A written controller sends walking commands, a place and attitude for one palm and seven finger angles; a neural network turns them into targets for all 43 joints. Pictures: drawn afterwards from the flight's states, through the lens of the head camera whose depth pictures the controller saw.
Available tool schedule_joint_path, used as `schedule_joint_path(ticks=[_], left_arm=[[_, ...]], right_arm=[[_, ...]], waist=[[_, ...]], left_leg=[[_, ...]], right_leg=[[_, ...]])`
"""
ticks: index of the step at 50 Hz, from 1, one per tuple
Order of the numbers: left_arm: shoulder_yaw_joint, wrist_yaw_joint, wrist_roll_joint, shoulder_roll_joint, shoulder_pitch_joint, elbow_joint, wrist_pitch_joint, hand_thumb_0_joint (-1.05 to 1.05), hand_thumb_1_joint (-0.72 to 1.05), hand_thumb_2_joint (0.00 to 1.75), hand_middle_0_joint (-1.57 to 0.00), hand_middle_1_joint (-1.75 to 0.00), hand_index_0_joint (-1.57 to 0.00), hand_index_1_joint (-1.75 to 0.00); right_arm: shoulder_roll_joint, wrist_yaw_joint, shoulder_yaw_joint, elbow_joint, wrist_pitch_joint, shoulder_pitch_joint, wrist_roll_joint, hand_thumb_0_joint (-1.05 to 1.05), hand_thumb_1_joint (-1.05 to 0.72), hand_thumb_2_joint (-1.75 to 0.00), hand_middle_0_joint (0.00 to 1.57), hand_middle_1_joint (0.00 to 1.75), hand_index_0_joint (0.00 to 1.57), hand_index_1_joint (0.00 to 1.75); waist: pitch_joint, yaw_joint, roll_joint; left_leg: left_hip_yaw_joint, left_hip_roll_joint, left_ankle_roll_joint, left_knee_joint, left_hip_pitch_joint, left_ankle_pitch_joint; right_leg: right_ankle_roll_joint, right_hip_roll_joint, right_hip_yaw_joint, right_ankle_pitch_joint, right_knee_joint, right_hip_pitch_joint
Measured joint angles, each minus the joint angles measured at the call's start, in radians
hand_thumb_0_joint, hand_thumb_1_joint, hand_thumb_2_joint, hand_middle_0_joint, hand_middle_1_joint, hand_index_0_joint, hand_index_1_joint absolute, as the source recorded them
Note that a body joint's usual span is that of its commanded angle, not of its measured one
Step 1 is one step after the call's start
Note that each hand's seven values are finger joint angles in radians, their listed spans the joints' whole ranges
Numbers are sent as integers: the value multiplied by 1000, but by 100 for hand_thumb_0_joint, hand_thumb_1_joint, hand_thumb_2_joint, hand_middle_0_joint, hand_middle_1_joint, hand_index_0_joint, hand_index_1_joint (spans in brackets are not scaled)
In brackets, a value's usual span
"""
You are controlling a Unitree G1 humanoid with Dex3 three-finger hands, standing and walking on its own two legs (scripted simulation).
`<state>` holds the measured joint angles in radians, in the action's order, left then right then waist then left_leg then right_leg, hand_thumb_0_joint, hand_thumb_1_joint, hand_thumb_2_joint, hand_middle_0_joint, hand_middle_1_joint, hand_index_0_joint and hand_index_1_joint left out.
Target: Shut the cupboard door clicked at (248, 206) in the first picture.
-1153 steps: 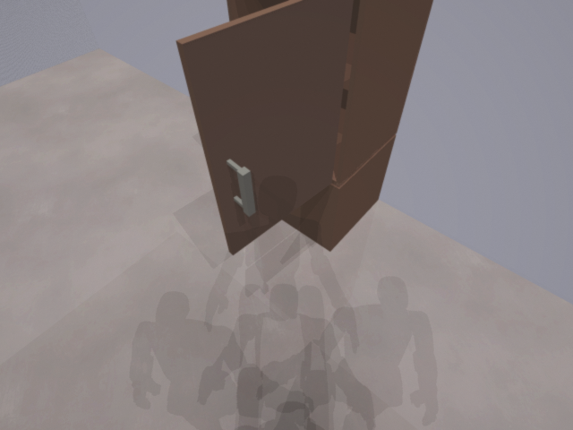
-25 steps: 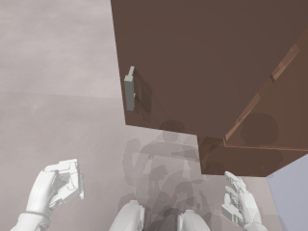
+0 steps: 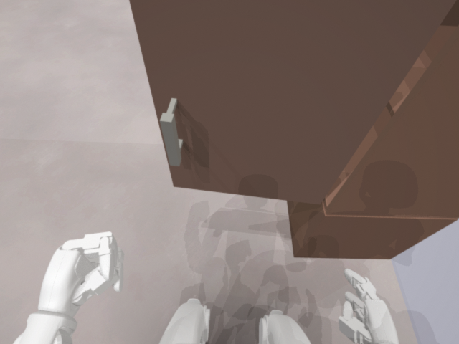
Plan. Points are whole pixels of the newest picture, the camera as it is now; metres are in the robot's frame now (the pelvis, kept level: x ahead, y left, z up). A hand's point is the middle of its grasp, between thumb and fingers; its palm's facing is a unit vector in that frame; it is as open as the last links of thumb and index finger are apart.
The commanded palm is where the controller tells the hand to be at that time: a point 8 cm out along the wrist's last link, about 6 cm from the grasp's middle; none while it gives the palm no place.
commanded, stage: raise the hand and make a fist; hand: left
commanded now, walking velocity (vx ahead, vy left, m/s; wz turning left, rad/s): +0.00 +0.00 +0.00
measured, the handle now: (174, 133) +0.50 +0.15 +0.04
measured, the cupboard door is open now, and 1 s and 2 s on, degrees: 84 84 82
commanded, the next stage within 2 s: bring the fist close to the handle in 0.10 s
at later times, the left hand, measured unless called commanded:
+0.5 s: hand (141, 247) +0.26 +0.16 +0.03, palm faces -0.11 -0.99 -0.01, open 3.1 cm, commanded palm +0.26 +0.22 +0.05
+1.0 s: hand (169, 195) +0.36 +0.14 +0.04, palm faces -0.07 -1.00 -0.02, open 3.1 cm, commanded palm +0.35 +0.18 +0.04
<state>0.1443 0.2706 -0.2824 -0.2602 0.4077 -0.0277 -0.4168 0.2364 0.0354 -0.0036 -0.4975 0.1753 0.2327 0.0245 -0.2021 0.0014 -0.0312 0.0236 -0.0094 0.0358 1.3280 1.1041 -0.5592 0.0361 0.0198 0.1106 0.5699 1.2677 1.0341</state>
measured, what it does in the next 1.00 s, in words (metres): stands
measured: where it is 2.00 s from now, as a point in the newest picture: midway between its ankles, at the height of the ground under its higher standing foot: outside the picture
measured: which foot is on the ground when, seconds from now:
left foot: down 0.00-1.00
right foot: down 0.00-1.00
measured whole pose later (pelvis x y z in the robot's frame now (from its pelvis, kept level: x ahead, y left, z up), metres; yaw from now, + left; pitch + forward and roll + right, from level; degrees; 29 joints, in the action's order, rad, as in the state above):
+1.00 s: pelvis +0.00 +0.01 +0.01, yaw -1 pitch +21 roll -3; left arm 0.04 0.05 -0.13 -0.19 -0.17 0.39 -0.39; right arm 0.23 -0.01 -0.01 -0.55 0.05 0.23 0.00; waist -0.19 0.06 -0.03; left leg -0.02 0.00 0.06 1.29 1.11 -0.54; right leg 0.01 0.01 0.07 0.55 1.24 1.06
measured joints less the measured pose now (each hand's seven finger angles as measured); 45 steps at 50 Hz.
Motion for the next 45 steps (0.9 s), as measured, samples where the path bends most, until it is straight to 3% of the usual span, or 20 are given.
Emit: schedule_joint_path(ticks=[9, 14, 19, 24, 36, 45], left_arm=[[-13, 19, -1, 3, -1, 10, 28, 1, 90, 90, -130, -150, -130, -150], [-2, 7, -4, 6, -8, 14, 8, 1, 90, 90, -130, -150, -130, -150], [-18, 5, 7, 6, -89, 62, -3, 1, 90, 90, -130, -150, -130, -150], [-43, 0, 26, 7, -195, 108, 33, 1, 90, 90, -130, -150, -130, -150], [-60, -105, 70, 26, -368, 222, 88, 1, 90, 90, -130, -150, -130, -150], [-116, -182, 124, 73, -488, 329, 46, 1, 90, 90, -130, -150, -130, -150]], right_arm=[[-7, 4, 3, 6, -16, -19, 9, 1, -91, -90, 20, 30, 20, 30], [-9, 5, 2, 7, -17, -19, 6, 1, -91, -90, 20, 30, 20, 30], [5, 5, -7, 2, -9, -25, 4, 1, -91, -90, 20, 30, 20, 30], [7, 6, -13, -5, -16, -28, 3, 1, -91, -90, 20, 30, 20, 30], [6, -17, -17, -25, -72, 13, -1, 1, -91, -90, 20, 30, 20, 30], [2, -31, -10, -46, -101, 8, -15, 1, -91, -90, 20, 30, 20, 30]], waist=[[-2, 0, -6], [-8, -3, -4], [-2, -3, -9], [10, 10, -6], [7, 38, -9], [12, 52, 1]], left_leg=[[1, -5, -10, 2, -5, -6], [2, -6, -12, 2, -7, -7], [9, -3, -10, 23, 18, -9], [5, -4, -5, 32, 38, -7], [-19, 4, 13, -23, 11, 12], [-39, 10, 23, -41, 6, 17]], right_leg=[[9, 5, 0, 8, 9, 0], [10, 6, 1, 10, 10, -1], [10, 4, 9, 13, 25, 18], [6, 4, 5, 8, 33, 38], [-15, -4, -19, -16, -20, 17], [-26, -11, -40, -21, -29, 20]])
